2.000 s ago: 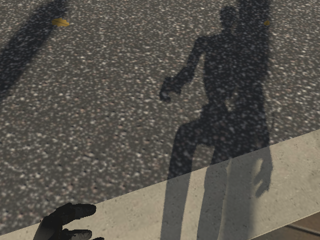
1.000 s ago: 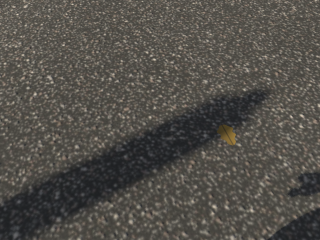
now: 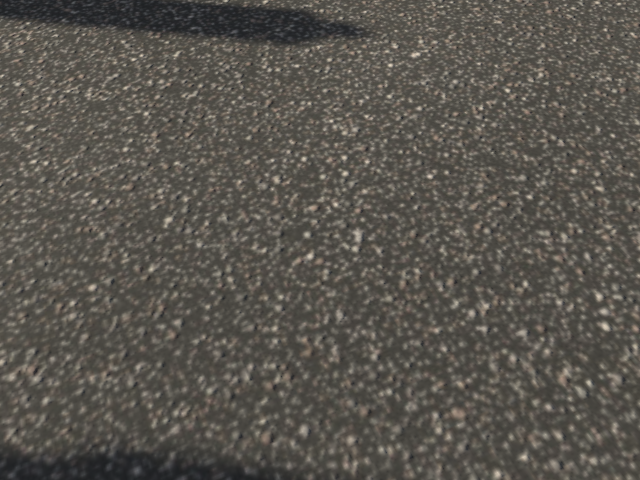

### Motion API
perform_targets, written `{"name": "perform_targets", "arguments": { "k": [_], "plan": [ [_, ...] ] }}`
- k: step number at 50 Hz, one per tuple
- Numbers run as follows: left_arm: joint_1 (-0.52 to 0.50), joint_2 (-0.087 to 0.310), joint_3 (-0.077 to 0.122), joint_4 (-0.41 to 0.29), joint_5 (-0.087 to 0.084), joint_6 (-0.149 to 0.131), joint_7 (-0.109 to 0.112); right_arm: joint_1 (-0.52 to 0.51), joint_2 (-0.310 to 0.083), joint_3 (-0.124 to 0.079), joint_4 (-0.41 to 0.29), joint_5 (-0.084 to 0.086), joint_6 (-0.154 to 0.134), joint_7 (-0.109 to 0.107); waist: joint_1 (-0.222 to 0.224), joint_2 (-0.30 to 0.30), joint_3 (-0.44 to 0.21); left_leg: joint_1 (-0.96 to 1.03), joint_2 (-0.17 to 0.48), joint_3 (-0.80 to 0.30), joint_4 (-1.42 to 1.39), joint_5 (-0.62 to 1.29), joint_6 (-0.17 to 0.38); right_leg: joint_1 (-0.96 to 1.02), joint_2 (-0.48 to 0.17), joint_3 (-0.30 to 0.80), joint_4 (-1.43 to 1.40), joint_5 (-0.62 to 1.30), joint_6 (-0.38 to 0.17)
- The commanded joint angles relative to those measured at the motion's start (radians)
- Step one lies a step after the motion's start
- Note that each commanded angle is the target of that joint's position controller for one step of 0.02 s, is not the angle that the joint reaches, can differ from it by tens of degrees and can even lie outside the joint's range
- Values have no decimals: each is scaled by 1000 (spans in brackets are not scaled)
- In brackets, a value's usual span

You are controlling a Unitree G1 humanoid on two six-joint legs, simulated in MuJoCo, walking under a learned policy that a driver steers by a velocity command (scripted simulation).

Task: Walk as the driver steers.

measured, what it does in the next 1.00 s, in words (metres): steps on the spot: left foot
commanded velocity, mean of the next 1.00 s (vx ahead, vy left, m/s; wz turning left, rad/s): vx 0.04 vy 0.00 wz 0.03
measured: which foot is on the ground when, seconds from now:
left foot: up 0.00-0.04, down 0.06-1.00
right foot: down 0.00-1.00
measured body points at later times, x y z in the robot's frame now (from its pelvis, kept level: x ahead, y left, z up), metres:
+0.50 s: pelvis +0.03 +0.02 -0.01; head +0.04 +0.03 +0.44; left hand +0.16 +0.27 -0.12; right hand +0.14 -0.21 -0.13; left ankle -0.01 +0.14 -0.73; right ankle +0.07 -0.11 -0.73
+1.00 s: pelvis +0.07 +0.00 +0.00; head +0.08 +0.00 +0.45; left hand +0.19 +0.25 -0.13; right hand +0.12 -0.25 -0.14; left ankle -0.01 +0.14 -0.73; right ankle +0.07 -0.10 -0.73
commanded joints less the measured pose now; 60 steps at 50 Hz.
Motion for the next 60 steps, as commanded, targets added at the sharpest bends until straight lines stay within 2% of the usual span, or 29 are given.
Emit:
{"name": "perform_targets", "arguments": {
  "k": [1,2,3,4,5,6,7,10,17,23,24,25,26,27,28,29,30,31,32,33,35,37,40,44,60],
  "plan": [
    [-21,136,36,-54,-12,-7,4,73,-54,-17,-23,-4,-20,5,-31,-191,-156,131,-17,62,-270,182,36,128,-189,219,-141,-30,-159],
    [9,127,32,-42,-15,-9,4,75,-62,-19,-19,-13,-22,9,-31,-170,-147,182,-16,58,-321,222,61,88,-174,209,-138,-90,-124],
    [25,117,28,-37,-8,-18,0,66,-91,-21,-32,-30,-25,9,-24,-120,-142,231,42,-5,-317,258,93,27,-158,187,-114,-161,-73],
    [40,103,24,-52,6,-29,-8,48,-143,-35,-22,-35,-25,8,23,36,-116,175,92,-66,-293,206,144,-2,-80,89,-85,-218,-25],
    [-6,96,22,-54,18,-36,-13,42,-79,-23,-18,-32,-31,12,4,84,-101,63,95,-83,-343,54,166,79,-39,24,-38,-177,19],
    [-29,90,23,-55,16,-38,-14,26,-43,-10,-19,-37,-39,14,5,92,-74,3,92,-89,-378,-22,155,125,-32,16,-15,-122,31],
    [-28,83,24,-46,13,-37,-12,17,-45,-8,-17,-39,-48,13,8,93,-54,-27,81,-81,-385,-32,136,147,-34,16,-4,-92,28],
    [0,91,29,-30,5,-34,-5,43,-54,-8,-5,-26,-69,6,5,71,-18,-28,65,-61,-360,44,109,145,-42,32,-1,-44,9],
    [12,79,33,2,-1,-35,-1,87,-38,-6,15,-17,-73,-2,-11,13,-38,26,47,-44,-315,172,112,153,-46,35,12,48,13],
    [17,80,38,26,-5,-28,10,96,-23,-6,35,-14,-76,0,-13,-2,-62,51,35,-28,-297,256,110,178,-53,39,30,117,13],
    [50,67,36,48,-6,-24,9,146,-26,-10,58,-11,-73,1,-22,23,-102,74,29,-29,-329,56,127,179,-14,-5,60,-84,12],
    [46,83,44,53,-18,-24,8,183,-71,-26,66,0,-68,3,-43,73,-58,72,58,-94,-386,-220,177,93,33,-55,131,-333,11],
    [-12,82,42,33,-26,-34,8,170,-90,-27,55,3,-70,1,-59,119,42,52,138,-213,-472,-317,229,-25,39,-79,199,-313,15],
    [-37,72,37,19,-35,-50,8,121,-92,-22,43,0,-76,-4,-46,154,107,33,202,-292,-501,-262,265,-66,13,-69,211,-251,5],
    [-29,58,32,25,-29,-66,8,69,-59,-10,36,-4,-86,-8,-20,146,121,10,199,-276,-458,-61,260,-23,-21,-33,152,-182,-6],
    [10,51,30,41,-12,-75,5,33,-28,0,33,-11,-93,-9,8,128,80,2,154,-197,-381,116,218,78,-44,-9,67,-53,-10],
    [35,87,39,54,2,-78,1,57,-25,-2,36,-15,-97,-11,-8,70,19,20,71,-93,-304,205,160,146,-50,20,58,128,-15],
    [44,131,53,67,-5,-78,-6,112,-37,-10,48,-13,-96,-14,-38,-50,-28,51,-2,1,-234,258,106,179,-54,43,72,252,-45],
    [54,104,47,73,-15,-74,-9,155,-34,-9,71,-17,-93,-16,-36,-88,-78,73,-14,14,-207,289,68,223,-76,73,60,336,-81],
    [58,82,38,81,-18,-68,-10,166,-30,-9,85,-12,-89,-17,-35,-84,-94,86,-7,7,-202,318,51,243,-96,95,58,409,-100],
    [57,94,39,92,-21,-61,-11,159,-31,-9,98,-6,-75,-21,-30,-46,-123,115,4,-2,-192,384,42,264,-113,110,70,511,-114],
    [51,103,38,107,-18,-56,-11,164,-31,-9,115,-6,-61,-21,-32,-43,-142,145,11,-8,-205,396,44,272,-116,101,69,546,-112],
    [22,100,35,125,-20,-47,-12,163,-41,-12,144,-6,-45,-22,-32,-31,-122,173,13,-6,-237,402,47,252,-100,76,59,489,-93],
    [-5,97,34,156,-22,-39,-9,156,-43,-13,182,-8,-37,-26,-30,-9,-87,181,16,-2,-273,399,53,231,-79,50,40,375,-73],
    [-48,90,30,281,-19,-8,13,163,-24,0,313,-12,-58,-30,-20,-11,-8,132,11,26,-342,259,58,212,-51,27,-35,86,-42]
  ]
}}
Keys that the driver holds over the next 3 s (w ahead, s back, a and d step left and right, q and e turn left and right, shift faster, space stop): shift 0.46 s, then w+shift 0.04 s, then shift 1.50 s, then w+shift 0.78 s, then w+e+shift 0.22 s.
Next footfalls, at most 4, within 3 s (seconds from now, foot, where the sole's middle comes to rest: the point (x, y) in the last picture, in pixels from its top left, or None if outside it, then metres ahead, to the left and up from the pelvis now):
0.06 left None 0.03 0.14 -0.77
2.72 left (308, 426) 0.58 0.08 -0.77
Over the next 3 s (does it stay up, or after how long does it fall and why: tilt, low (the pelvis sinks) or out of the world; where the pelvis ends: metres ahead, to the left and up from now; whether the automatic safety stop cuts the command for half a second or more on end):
stays up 0.62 0.03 0.00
